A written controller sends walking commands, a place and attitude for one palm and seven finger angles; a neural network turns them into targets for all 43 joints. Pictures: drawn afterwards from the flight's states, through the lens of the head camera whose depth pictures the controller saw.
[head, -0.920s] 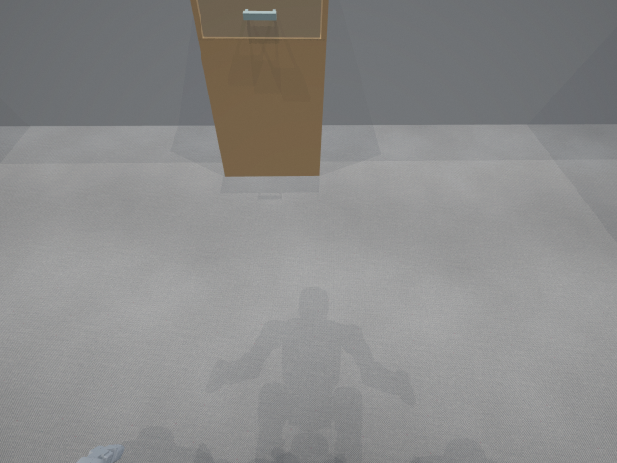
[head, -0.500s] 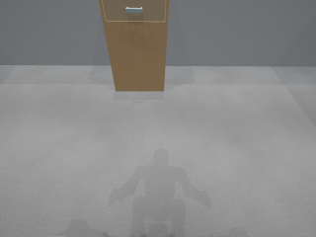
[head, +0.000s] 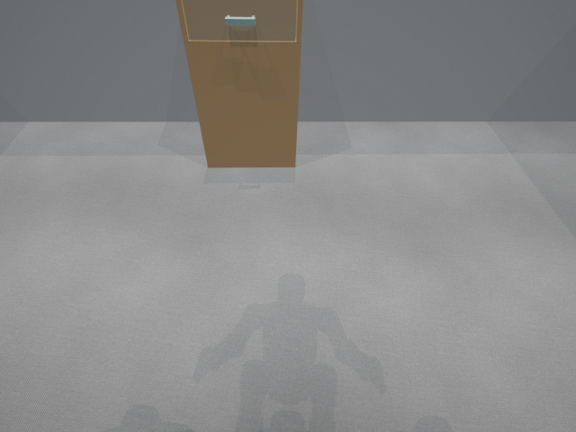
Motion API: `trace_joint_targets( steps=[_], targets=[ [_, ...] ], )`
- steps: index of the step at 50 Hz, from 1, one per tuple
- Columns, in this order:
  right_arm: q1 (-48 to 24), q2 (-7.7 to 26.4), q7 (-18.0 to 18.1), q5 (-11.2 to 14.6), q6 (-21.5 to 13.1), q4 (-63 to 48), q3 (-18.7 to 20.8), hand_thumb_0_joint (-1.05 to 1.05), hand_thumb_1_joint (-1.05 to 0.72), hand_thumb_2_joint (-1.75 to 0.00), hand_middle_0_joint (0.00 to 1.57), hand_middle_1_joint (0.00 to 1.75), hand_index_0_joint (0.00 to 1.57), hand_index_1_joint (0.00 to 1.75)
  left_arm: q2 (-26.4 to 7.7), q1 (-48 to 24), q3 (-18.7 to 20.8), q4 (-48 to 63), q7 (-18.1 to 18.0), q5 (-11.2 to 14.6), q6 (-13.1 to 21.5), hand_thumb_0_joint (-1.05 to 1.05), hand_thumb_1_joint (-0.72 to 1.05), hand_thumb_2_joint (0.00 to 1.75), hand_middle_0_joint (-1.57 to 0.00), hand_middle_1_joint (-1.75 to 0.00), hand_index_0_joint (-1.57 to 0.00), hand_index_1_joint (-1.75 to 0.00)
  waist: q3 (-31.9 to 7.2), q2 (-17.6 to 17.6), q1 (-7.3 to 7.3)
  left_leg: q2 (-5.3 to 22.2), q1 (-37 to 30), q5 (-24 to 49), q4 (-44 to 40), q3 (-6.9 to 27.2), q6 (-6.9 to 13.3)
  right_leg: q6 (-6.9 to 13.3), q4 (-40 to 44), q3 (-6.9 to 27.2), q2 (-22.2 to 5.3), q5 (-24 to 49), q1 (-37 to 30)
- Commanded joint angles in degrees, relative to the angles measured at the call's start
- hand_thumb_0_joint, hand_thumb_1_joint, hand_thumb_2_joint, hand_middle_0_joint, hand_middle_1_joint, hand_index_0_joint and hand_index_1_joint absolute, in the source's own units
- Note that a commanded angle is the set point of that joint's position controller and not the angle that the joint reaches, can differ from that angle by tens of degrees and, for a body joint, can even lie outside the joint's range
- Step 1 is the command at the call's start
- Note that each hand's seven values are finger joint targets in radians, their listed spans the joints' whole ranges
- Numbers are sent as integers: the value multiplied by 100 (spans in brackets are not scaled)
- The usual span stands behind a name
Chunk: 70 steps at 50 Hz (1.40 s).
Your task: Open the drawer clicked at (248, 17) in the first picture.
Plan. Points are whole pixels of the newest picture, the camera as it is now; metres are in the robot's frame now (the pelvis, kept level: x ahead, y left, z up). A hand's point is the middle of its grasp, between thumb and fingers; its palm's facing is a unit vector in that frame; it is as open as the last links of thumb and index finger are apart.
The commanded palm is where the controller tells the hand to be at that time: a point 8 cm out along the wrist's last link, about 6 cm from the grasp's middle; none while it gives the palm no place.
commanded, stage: look at it before walking up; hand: left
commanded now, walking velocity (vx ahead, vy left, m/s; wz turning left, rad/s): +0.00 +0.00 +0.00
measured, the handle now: (240, 19) +1.51 +0.26 -0.01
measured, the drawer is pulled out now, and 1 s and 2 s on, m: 0.00 0.00 0.00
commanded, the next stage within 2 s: walk to a spot facing it in 0.52 s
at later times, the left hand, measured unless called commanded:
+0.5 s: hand out of the picture +0.06 +0.25 -0.16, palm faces -0.03 -0.94 -0.33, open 7.4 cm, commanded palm none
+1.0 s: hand out of the picture +0.01 +0.21 -0.20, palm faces +0.00 -0.99 -0.14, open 7.4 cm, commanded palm none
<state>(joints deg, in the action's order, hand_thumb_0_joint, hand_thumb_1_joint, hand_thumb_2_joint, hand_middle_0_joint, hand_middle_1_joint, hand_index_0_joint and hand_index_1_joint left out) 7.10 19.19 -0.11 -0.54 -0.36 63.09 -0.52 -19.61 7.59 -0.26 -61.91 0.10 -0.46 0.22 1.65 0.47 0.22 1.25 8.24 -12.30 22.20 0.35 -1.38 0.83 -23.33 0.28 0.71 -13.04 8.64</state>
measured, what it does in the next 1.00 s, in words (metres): shifts its weight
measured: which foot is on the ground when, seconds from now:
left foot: down 0.00-1.00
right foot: down 0.00-0.94, up 0.96-1.00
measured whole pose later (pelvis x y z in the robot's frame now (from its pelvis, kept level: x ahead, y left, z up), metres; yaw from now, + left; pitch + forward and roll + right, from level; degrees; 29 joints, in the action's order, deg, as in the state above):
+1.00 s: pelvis +0.06 +0.03 -0.02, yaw -2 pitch -1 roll -1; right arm 20.1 10.0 0.0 -1.2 -3.0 63.8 0.2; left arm -10.9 22.9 1.1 -65.0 0.4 -1.1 -0.6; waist -0.6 2.4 0.1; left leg 1.6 7.8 -24.2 32.7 -4.5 1.0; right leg 1.3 -45.3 0.2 -0.3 -26.0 14.3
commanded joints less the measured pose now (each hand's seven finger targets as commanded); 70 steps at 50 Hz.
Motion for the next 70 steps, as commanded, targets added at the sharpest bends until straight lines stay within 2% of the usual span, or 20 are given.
trace_joint_targets(
  steps=[1,31,33,37,43,45,46,47,48,49,50,53,60,62,64,65,66,67,68,70],
  targets=[
    [-282,1160,96,-6,-157,-364,245,0,-90,-90,20,30,20,30,-1182,-245,218,387,-71,-7,121,0,90,90,-20,-30,-20,-30,-391,-12,-38,539,-67,788,-311,462,284,143,447,659,-756,783,-17],
    [-249,1176,84,11,-154,-294,239,0,-90,-90,20,30,20,30,-1162,-153,200,303,-65,-18,119,0,90,90,-20,-30,-20,-30,-316,-64,-36,563,-94,748,-453,547,289,103,550,628,-739,648,2],
    [156,431,52,-39,-48,-118,57,0,-90,-90,20,30,20,30,-428,304,38,103,-92,-23,2,0,90,90,-20,-30,-20,-30,-405,-33,-40,496,-84,-22,-335,385,191,7,504,567,-689,-358,18],
    [387,402,13,-96,18,-175,129,0,-90,-90,20,30,20,30,-479,712,134,127,7,-91,-66,0,90,90,-20,-30,-20,-30,471,204,-116,302,864,-1936,-78,335,276,202,629,922,-656,-2244,531],
    [678,28,18,-61,-151,-375,196,0,-90,-90,20,30,20,30,-511,1350,339,148,-23,-61,100,0,90,90,-20,-30,-20,-30,579,772,-112,162,1365,-1217,1386,-390,216,856,951,1871,-1466,-1949,258],
    [1054,-114,19,-38,-227,-293,208,0,-90,-90,20,30,20,30,-370,1237,360,194,-33,-71,130,0,90,90,-20,-30,-20,-30,568,502,100,235,664,-1076,814,-448,245,801,454,1399,-1275,-1214,658],
    [1531,-103,33,-31,-269,-121,219,0,-90,-90,20,30,20,30,-198,1082,341,236,-21,-66,121,0,90,90,-20,-30,-20,-30,549,-24,295,356,-97,-858,261,-177,335,579,-254,832,-825,-970,1166],
    [2307,225,68,-86,-332,165,323,0,-90,-90,20,30,20,30,158,879,293,355,14,-47,125,0,90,90,-20,-30,-20,-30,460,-1392,569,1198,-994,-458,-410,1224,732,246,-2033,-39,-87,-782,2108],
    [2998,384,150,-117,-355,386,386,0,-90,-90,20,30,20,30,346,384,225,613,-16,-63,200,0,90,90,-20,-30,-20,-30,736,-2045,761,2056,-1503,593,-977,2348,1106,82,-3330,-433,119,-1847,3273],
    [3137,146,202,-84,-356,447,302,0,-90,-90,20,30,20,30,194,123,271,711,-35,-88,247,0,90,90,-20,-30,-20,-30,909,-1217,717,2307,-1601,1572,-799,2424,1401,129,-3883,-45,-249,-1751,3684],
    [2973,-16,222,-84,-375,384,271,0,-90,-90,20,30,20,30,337,85,291,667,7,-89,259,0,90,90,-20,-30,-20,-30,985,-672,593,2234,-1487,2044,-704,2082,1460,120,-4195,-11,-444,-1525,3735],
    [2534,-252,259,-70,-489,240,247,0,-90,-90,20,30,20,30,622,285,297,578,125,-91,165,0,90,90,-20,-30,-20,-30,785,-701,232,1713,-1090,1643,-1000,1036,1211,1,-4159,-169,-664,-775,3427],
    [2740,-469,277,-82,-503,478,264,0,-90,-90,20,30,20,30,912,-509,267,853,210,-46,143,0,90,90,-20,-30,-20,-30,866,-901,243,1242,-660,2470,-1217,-140,926,109,-1805,-887,-379,240,2239],
    [2595,-325,276,-66,-486,502,304,0,-90,-90,20,30,20,30,787,-167,319,772,186,-50,159,0,90,90,-20,-30,-20,-30,652,-887,3,1355,-741,3510,-727,-310,905,273,-1561,-907,-219,213,1565],
    [2440,-200,253,-44,-462,482,362,0,-90,-90,20,30,20,30,564,937,410,458,133,-88,214,0,90,90,-20,-30,-20,-30,-32,-660,-505,1221,-690,4160,651,-488,728,403,-1076,-967,-12,327,187],
    [2393,-271,217,-12,-458,454,361,0,-90,-90,20,30,20,30,260,1775,508,203,91,-131,285,0,90,90,-20,-30,-20,-30,-441,-406,-864,1034,166,3382,1869,-561,522,495,-889,-696,-208,491,-1223],
    [2654,-638,137,59,-468,336,312,0,-90,-90,20,30,20,30,-363,2463,670,58,-6,-173,352,0,90,90,-20,-30,-20,-30,-1167,744,-1021,429,1522,769,3892,-737,346,972,-428,1216,-1739,-83,-2446],
    [2519,-815,143,73,-452,120,301,0,-90,-90,20,30,20,30,-740,2628,724,-23,-35,-58,337,0,90,90,-20,-30,-20,-30,-1368,1149,-819,-38,2415,-1954,5672,-345,322,1447,532,3289,-2897,-278,-2328],
    [2102,-753,106,80,-405,44,363,0,-90,-90,20,30,20,30,-620,2029,688,137,-29,0,298,0,90,90,-20,-30,-20,-30,-928,771,-740,348,2492,-1587,6039,36,425,1403,993,3139,-2773,-1754,-1362],
    [1723,-843,59,-45,-298,-45,379,0,-90,-90,20,30,20,30,33,955,497,406,-92,-43,307,0,90,90,-20,-30,-20,-30,148,218,-235,808,2489,-832,5656,80,385,1060,1197,1977,-2376,-1852,376]
  ],
)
